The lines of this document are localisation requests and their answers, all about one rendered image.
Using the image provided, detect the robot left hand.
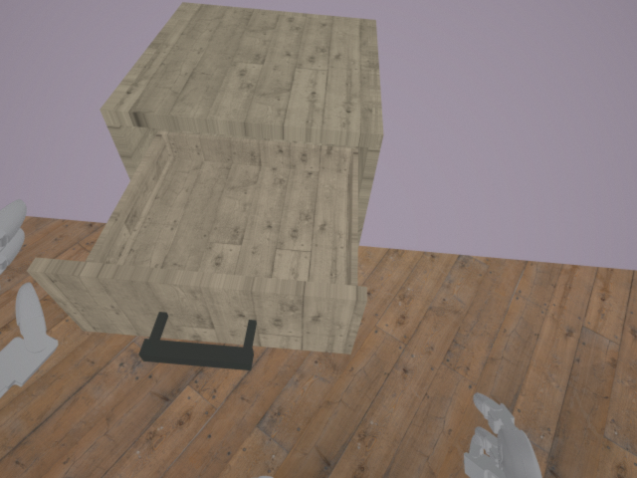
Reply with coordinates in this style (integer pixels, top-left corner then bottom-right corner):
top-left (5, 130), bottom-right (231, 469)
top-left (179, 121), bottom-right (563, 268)
top-left (0, 199), bottom-right (58, 398)

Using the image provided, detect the cabinet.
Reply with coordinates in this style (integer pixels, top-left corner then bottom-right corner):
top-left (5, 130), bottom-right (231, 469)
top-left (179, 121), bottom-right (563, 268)
top-left (100, 2), bottom-right (383, 246)

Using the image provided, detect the handle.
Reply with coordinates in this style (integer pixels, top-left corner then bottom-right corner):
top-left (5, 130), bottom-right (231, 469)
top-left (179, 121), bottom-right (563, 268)
top-left (139, 312), bottom-right (257, 370)

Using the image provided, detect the robot right hand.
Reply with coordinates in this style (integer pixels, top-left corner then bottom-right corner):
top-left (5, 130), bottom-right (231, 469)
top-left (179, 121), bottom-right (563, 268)
top-left (464, 392), bottom-right (542, 478)

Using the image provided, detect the drawer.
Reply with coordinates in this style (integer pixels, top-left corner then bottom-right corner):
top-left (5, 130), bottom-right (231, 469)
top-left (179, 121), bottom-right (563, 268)
top-left (27, 131), bottom-right (367, 355)

